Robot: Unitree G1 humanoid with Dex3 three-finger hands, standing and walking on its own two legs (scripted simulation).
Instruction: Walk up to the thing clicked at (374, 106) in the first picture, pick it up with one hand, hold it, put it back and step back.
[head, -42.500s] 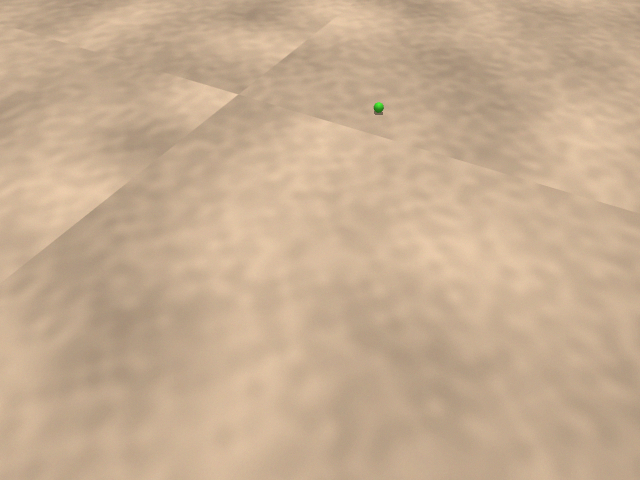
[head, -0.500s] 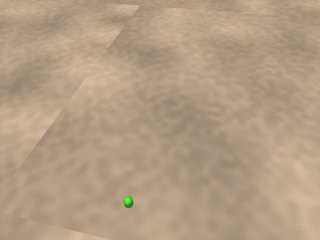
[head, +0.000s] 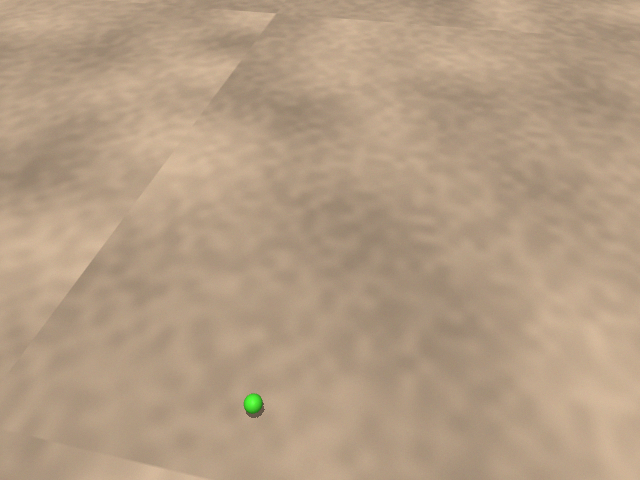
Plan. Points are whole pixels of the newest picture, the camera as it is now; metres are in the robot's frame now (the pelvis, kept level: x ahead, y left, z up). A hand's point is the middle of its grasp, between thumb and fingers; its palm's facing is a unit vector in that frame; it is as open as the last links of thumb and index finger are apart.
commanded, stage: stand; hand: left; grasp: from above
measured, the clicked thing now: (253, 403) +0.47 +0.23 -0.76
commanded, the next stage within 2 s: step back in 0.06 s
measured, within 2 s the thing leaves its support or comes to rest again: neither
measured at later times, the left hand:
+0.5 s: hand out of the picture +0.08 +0.30 -0.18, palm faces -0.06 -0.93 -0.37, open 7.3 cm
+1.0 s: hand out of the picture -0.08 +0.27 -0.15, palm faces -0.09 -0.90 -0.42, open 7.4 cm
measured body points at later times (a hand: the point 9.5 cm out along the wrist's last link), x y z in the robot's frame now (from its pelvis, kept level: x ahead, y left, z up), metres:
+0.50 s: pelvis -0.07 +0.04 -0.02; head +0.01 +0.07 +0.42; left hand +0.08 +0.35 -0.15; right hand +0.00 -0.28 -0.13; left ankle -0.04 +0.13 -0.75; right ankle -0.09 -0.11 -0.67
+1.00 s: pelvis -0.19 +0.01 -0.02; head -0.14 -0.01 +0.43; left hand -0.07 +0.31 -0.12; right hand -0.13 -0.32 -0.15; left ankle -0.19 +0.15 -0.67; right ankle -0.18 -0.10 -0.75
